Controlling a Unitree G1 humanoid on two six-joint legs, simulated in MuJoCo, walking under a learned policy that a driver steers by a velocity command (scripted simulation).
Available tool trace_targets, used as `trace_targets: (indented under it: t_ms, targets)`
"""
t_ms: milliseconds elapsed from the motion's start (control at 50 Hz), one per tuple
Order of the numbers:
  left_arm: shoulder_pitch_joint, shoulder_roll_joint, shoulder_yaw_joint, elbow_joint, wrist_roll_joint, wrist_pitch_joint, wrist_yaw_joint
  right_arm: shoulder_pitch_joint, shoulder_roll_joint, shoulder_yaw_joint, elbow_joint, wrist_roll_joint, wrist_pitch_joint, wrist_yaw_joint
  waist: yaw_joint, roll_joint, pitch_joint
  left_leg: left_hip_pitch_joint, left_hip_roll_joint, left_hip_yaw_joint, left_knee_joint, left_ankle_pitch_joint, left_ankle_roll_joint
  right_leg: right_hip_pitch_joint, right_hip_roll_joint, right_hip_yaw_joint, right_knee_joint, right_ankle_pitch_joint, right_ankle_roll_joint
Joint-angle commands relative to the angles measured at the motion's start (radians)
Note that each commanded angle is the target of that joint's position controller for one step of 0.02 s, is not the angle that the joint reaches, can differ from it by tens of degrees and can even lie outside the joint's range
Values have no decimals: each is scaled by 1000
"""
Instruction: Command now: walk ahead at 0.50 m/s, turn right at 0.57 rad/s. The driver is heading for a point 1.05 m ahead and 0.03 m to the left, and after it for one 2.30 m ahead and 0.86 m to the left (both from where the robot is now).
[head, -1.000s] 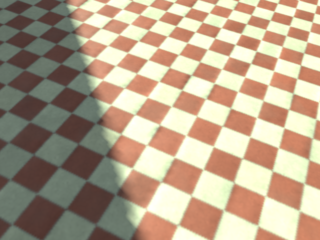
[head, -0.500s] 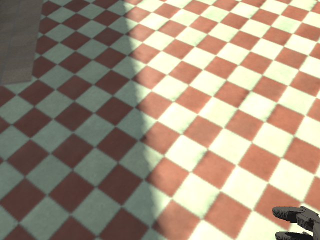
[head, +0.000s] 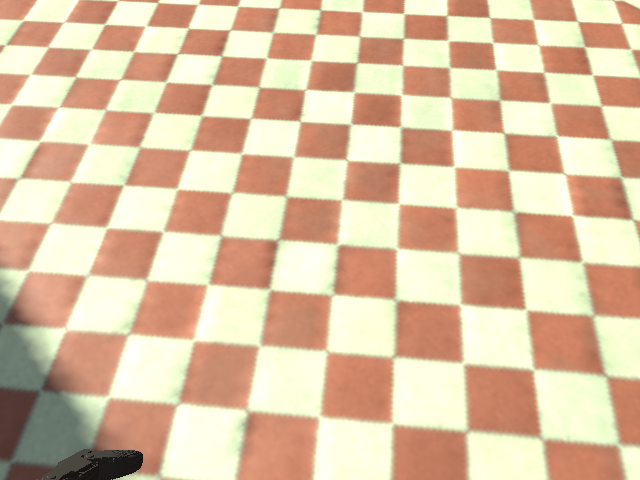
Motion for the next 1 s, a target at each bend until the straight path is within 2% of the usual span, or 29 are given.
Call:
trace_targets:
  t_ms: [20, 40, 60, 80, 100, 120, 140, 180, 200, 240, 300, 360, 460, 500, 540, 560, 600, 640, 660, 700, 740, 800, 840, 860, 880, 900, 920, 960, 1000]
  targets:
    - [-44, 87, 27, -102, 4, -7, -10, -43, -206, -49, -58, 16, 6, -7, 59, 100, 3, -6, 290, -60, 55, 737, 141, 71, 54, -66, -37, -102, -53]
    - [21, 115, 43, -94, 5, -1, -8, -44, -221, -53, -59, 21, 14, -9, 103, 114, -49, -2, 281, -39, 177, 901, 128, 174, 96, -97, -42, -147, -77]
    - [171, 162, 72, -59, 7, 4, 0, -60, -213, -48, -65, 26, 22, -13, 192, 101, -123, -63, 244, -6, 388, 980, 96, 377, 147, -115, -104, -96, -110]
    - [331, 237, 105, -24, 8, 14, 19, -45, -175, -31, -84, 7, 19, -18, 259, 25, -215, -283, 196, -4, 685, 751, 42, 677, 94, 9, -117, 52, -155]
    - [276, 360, 117, -46, 14, 9, 30, 64, -30, 16, -144, -43, 2, -8, 117, -269, -318, -729, -15, -67, 1078, -263, -37, 999, -204, 573, -173, 149, -352]
    - [296, 285, 95, -95, 18, -6, 23, 10, -122, 8, -129, -23, -21, 2, 200, -132, -501, -760, -26, -309, 1200, -338, -33, 1028, -281, 772, -274, 179, -408]
    - [248, 228, 76, -88, 22, -17, 16, -89, -165, -4, -159, 11, -24, 5, 203, -61, -374, -812, 20, -322, 1187, -248, -20, 932, -246, 603, -283, 278, -359]
    - [156, 177, 66, -81, 2, -20, 23, -115, -145, 3, -153, -18, -21, -16, 131, 44, -190, -782, 88, -299, 1031, -123, -23, 672, -152, 399, -285, 382, -282]
    - [120, 165, 59, -92, 14, -18, 29, -105, -156, -2, -150, -24, -8, -20, 98, 26, -167, -707, 102, -305, 994, -90, -26, 564, -128, 356, -309, 430, -272]
    - [91, 174, 62, -89, 30, -16, 38, -78, -133, 3, -140, -29, 17, -24, 65, 12, -164, -631, 87, -291, 930, -61, -48, 451, -107, 315, -333, 524, -274]
    - [98, 189, 66, -64, 20, -5, 58, -94, -91, 19, -139, -34, 34, -31, 63, 2, -178, -615, 56, -279, 778, 27, -81, 410, -69, 249, -321, 574, -257]
    - [94, 158, 51, -43, 16, 12, 74, -132, -69, 31, -129, -25, 39, -20, 85, -35, -204, -561, 55, -270, 620, 197, -86, 415, -39, 191, -311, 476, -209]
    - [117, 107, 19, 23, 44, 1, 58, -214, -75, 31, -141, -16, 32, 0, 128, -63, -152, -455, 65, -274, 415, 247, -39, 439, -81, 198, -306, 325, -189]
    - [102, 115, 17, 43, 39, -3, 52, -206, -89, 23, -146, -20, 29, 4, 108, -61, -124, -407, 46, -255, 304, 231, 2, 446, -85, 203, -256, 275, -169]
    - [159, 127, 22, 63, 37, -6, 58, -218, -153, 8, -167, -28, 27, 0, 127, 7, -117, -332, 98, -329, 224, 609, 54, 449, -13, 177, -178, 103, -93]
    - [249, 126, 24, 69, 49, -9, 63, -242, -209, -6, -178, -29, 33, -2, 193, 122, -149, -256, 160, -420, 257, 760, 123, 393, 76, 112, -125, -44, -43]
    - [167, 110, 22, 51, 50, 8, 82, -163, -138, 2, -165, -12, 56, 1, 119, 213, -176, -214, 249, -602, 191, 630, 252, 304, 154, 18, 13, -304, 34]
    - [93, 99, 26, 20, 30, 37, 89, -104, -139, 1, -154, -21, 59, 4, 74, 258, -164, -178, 306, -746, 117, 539, 304, 187, 175, 58, 173, -579, 42]
    - [78, 111, 32, 9, 24, 46, 88, -97, -171, -11, -155, -24, 52, 2, 62, 250, -168, -162, 324, -775, 107, 535, 310, 137, 164, 94, 290, -624, 49]
    - [87, 103, 36, 13, 21, 51, 88, -158, -180, -22, -168, -7, 55, -11, 91, 181, -172, -186, 263, -682, 125, 512, 252, 132, 133, 110, 281, -551, 68]
    - [95, 72, 31, 26, 15, 44, 86, -193, -163, -27, -177, 4, 85, -24, 97, 183, -175, -225, 200, -628, 124, 458, 208, 192, 144, 78, 148, -467, 90]
    - [125, 58, 31, 30, 6, 28, 64, -212, -159, -33, -191, 11, 121, -37, 108, 231, -194, -350, 132, -617, 65, -15, 187, 367, 166, 33, -70, -336, 73]
    - [210, 71, 43, 58, 11, 18, 56, -231, -148, -30, -201, 14, 127, -43, 163, 218, -163, -521, 77, -596, 77, -227, 137, 560, 160, -1, -241, -224, 31]
    - [290, 128, 60, 71, 22, 14, 64, -229, -103, -18, -208, 8, 121, -41, 189, 106, -155, -685, 12, -524, 247, -293, 74, 692, 13, 139, -322, -349, -20]
    - [310, 243, 85, 66, 50, 9, 62, -246, -30, -1, -248, 11, 104, -34, 182, -181, -117, -873, -121, -367, 545, -241, 38, 670, -253, 542, -482, -663, -141]
    - [227, 243, 81, 42, 82, -14, 59, -266, -95, -17, -265, 7, 81, -31, 153, -155, -31, -917, -25, -439, 689, -164, 36, 555, -325, 667, -534, -731, -214]
    - [155, 178, 64, 28, 63, -31, 70, -230, -139, -33, -238, 8, 75, -26, 110, -107, 10, -934, -9, -439, 751, -74, 37, 557, -281, 564, -527, -676, -185]
    - [135, 126, 50, 32, 25, -46, 84, -164, -128, -37, -188, -5, 72, -21, 100, -79, 2, -937, 15, -403, 806, 47, 7, 621, -200, 380, -519, -495, -116]
    - [193, 110, 42, 54, 31, -59, 88, -180, -88, -26, -188, 0, 64, -10, 131, -62, 11, -928, 28, -366, 864, 136, -11, 621, -163, 243, -530, -329, -100]
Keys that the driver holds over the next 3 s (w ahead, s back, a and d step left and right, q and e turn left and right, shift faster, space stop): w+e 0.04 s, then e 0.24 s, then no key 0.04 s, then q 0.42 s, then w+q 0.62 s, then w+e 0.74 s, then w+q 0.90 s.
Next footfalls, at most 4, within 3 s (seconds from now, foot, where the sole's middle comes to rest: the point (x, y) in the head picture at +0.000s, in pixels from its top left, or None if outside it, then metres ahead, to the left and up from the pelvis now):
0.08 right None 0.22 -0.12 -0.77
0.52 left None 0.36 0.08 -0.77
0.86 right None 0.27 -0.16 -0.77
1.36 left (241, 454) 0.52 0.15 -0.77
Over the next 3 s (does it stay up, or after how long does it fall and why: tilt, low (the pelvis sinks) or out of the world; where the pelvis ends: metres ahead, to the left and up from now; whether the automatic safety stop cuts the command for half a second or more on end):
stays up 1.34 0.19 0.00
